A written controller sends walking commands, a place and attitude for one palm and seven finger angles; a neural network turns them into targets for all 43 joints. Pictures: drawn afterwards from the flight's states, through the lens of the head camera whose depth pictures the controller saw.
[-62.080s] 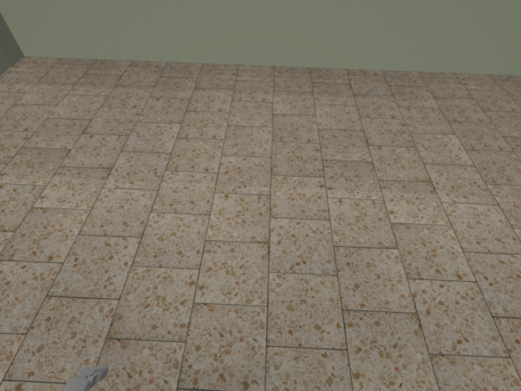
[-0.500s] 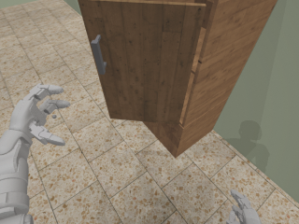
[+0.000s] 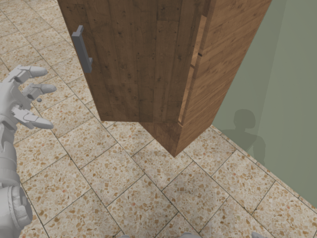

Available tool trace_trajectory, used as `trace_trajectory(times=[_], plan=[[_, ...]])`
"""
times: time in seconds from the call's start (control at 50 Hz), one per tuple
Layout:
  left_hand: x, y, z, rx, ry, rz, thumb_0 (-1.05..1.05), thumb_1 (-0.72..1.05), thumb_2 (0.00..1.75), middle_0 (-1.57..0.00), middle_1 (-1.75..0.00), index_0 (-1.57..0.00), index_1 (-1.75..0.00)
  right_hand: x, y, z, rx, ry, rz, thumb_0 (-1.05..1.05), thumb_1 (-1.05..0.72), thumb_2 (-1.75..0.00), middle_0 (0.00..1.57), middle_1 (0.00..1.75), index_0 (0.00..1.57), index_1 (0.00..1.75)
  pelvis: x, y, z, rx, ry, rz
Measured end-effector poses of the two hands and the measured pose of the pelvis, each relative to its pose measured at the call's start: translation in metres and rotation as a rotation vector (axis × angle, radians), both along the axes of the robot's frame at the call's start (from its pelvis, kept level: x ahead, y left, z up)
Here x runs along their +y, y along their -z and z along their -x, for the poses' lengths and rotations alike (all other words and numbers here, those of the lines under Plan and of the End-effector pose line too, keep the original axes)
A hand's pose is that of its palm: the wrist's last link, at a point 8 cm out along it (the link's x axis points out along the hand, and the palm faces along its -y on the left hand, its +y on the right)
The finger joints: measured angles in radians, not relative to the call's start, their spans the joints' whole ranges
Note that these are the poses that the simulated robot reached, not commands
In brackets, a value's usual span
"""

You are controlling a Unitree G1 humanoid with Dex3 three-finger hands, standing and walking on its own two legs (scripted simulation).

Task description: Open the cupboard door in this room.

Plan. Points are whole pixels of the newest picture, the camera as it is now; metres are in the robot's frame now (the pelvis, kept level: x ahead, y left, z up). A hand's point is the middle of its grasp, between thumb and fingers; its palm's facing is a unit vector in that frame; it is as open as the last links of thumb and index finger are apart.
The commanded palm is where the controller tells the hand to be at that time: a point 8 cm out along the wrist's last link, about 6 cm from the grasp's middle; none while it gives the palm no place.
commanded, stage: move the hooked fingers beside the handle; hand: left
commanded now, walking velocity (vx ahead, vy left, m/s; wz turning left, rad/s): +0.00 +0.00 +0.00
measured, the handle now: (84, 49) +0.62 +0.23 +0.10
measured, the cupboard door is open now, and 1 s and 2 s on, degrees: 47 47 47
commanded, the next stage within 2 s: slide the fingers in behind the handle in 1.96 s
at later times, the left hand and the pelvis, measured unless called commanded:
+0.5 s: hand (48, 72) +0.50 +0.29 +0.12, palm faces -0.02 -1.00 +0.00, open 14.0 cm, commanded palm +0.49 +0.34 +0.11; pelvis +0.00 +0.01 -0.01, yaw -1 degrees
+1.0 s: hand (52, 56) +0.56 +0.30 +0.12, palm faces -0.02 -1.00 +0.00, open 14.0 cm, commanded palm +0.55 +0.34 +0.10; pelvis +0.02 +0.02 -0.02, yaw -2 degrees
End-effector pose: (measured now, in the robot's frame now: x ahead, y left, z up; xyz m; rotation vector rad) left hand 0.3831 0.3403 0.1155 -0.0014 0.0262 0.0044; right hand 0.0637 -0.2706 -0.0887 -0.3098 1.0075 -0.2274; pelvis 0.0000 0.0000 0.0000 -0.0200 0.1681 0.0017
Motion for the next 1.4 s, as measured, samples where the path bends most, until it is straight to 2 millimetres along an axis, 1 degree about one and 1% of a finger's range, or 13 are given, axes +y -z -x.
trace_trajectory(times=[0.18, 0.24, 0.36, 0.46, 0.56, 0.66, 0.76, 0.88, 1.02, 1.2, 1.32, 1.4], plan=[[-0.002, -0.007, -0.035, -0.028, 0.034, 0.001, -0.01, -0.5, 0.3, -0.3, -1.2, -0.3, -1.2, 0.003, 0.003, 0.01, 0.058, 0.021, 0.016, 0.01, -0.9, -0.89, 0.2, 0.3, 0.21, 0.3, 0.005, 0.004, 0.001, 0.043, 0.002, 0.008], [-0.002, -0.005, -0.046, -0.007, 0.037, 0.013, -0.01, -0.5, 0.3, -0.3, -1.2, -0.3, -1.2, 0.005, 0.005, 0.017, 0.084, 0.034, 0.015, 0.01, -0.9, -0.89, 0.2, 0.3, 0.21, 0.3, 0.007, 0.006, 0.001, 0.058, 0.005, 0.01], [0.007, 0.002, -0.065, 0.031, 0.018, -0.004, -0.01, -0.5, 0.3, -0.3, -1.2, -0.3, -1.2, 0.008, 0.008, 0.038, 0.164, 0.068, 0.018, 0.01, -0.9, -0.89, 0.2, 0.3, 0.21, 0.3, 0.009, 0.01, 0.002, 0.093, 0.011, 0.015], [0.009, -0.001, -0.084, -0.002, 0.021, -0.01, -0.01, -0.5, 0.3, -0.3, -1.2, -0.3, -1.2, 0.01, 0.009, 0.061, 0.262, 0.097, 0.027, 0.01, -0.9, -0.89, 0.21, 0.3, 0.21, 0.3, 0.011, 0.012, 0.001, 0.124, 0.009, 0.023], [0.007, -0.004, -0.104, -0.001, 0.041, 0.008, -0.01, -0.5, 0.3, -0.3, -1.2, -0.3, -1.2, 0.012, 0.007, 0.08, 0.336, 0.138, 0.036, 0.01, -0.9, -0.89, 0.21, 0.3, 0.21, 0.3, 0.014, 0.014, -0.004, 0.151, 0.012, 0.03], [0.007, -0.003, -0.122, 0.03, 0.039, 0.007, -0.01, -0.5, 0.3, -0.3, -1.2, -0.3, -1.2, 0.016, 0.003, 0.093, 0.383, 0.173, 0.037, 0.01, -0.9, -0.89, 0.21, 0.3, 0.21, 0.3, 0.016, 0.014, -0.008, 0.173, 0.019, 0.035], [0.011, -0.004, -0.136, 0.012, 0.021, 0.006, -0.01, -0.5, 0.3, -0.3, -1.2, -0.3, -1.2, 0.021, 0.002, 0.101, 0.423, 0.194, 0.031, 0.01, -0.9, -0.89, 0.21, 0.3, 0.21, 0.3, 0.017, 0.016, -0.012, 0.194, 0.026, 0.039], [0.016, -0.008, -0.148, 0.013, 0.021, -0.006, -0.01, -0.5, 0.3, -0.3, -1.2, -0.3, -1.2, 0.027, 0.002, 0.105, 0.465, 0.207, 0.021, 0.01, -0.9, -0.89, 0.21, 0.3, 0.21, 0.3, 0.019, 0.017, -0.016, 0.218, 0.024, 0.047], [0.018, 0.0, -0.158, 0.035, 0.029, -0.001, -0.01, -0.5, 0.3, -0.3, -1.2, -0.3, -1.2, 0.032, 0.003, 0.103, 0.486, 0.213, 0.013, 0.0, -0.9, -0.89, 0.21, 0.3, 0.21, 0.3, 0.02, 0.02, -0.02, 0.243, 0.027, 0.052], [0.023, 0.011, -0.157, 0.024, 0.017, 0.023, -0.01, -0.5, 0.3, -0.3, -1.2, -0.3, -1.2, 0.033, 0.002, 0.093, 0.478, 0.209, 0.007, 0.0, -0.9, -0.89, 0.21, 0.3, 0.21, 0.3, 0.02, 0.021, -0.025, 0.248, 0.03, 0.058], [0.029, 0.007, -0.152, 0.017, 0.005, -0.013, -0.01, -0.5, 0.3, -0.3, -1.2, -0.3, -1.2, 0.03, 0.003, 0.085, 0.472, 0.195, 0.006, 0.0, -0.9, -0.89, 0.21, 0.3, 0.21, 0.3, 0.02, 0.02, -0.026, 0.243, 0.024, 0.063], [0.024, 0.001, -0.149, 0.0, 0.029, -0.009, -0.01, -0.5, 0.3, -0.29, -1.2, -0.3, -1.2, 0.029, 0.005, 0.08, 0.467, 0.179, 0.001, 0.0, -0.91, -0.89, 0.2, 0.3, 0.21, 0.3, 0.02, 0.019, -0.027, 0.235, 0.017, 0.064]])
